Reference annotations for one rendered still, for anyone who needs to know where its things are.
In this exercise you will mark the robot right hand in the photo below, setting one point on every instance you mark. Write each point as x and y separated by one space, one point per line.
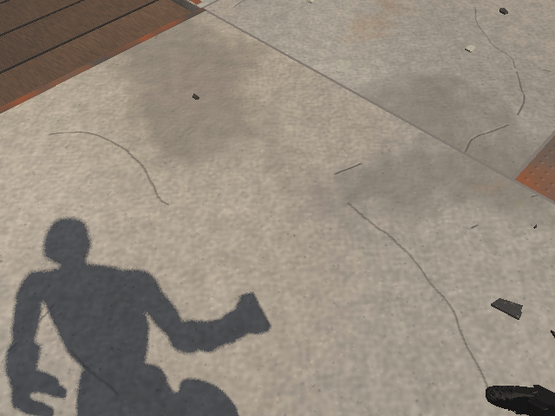
532 401

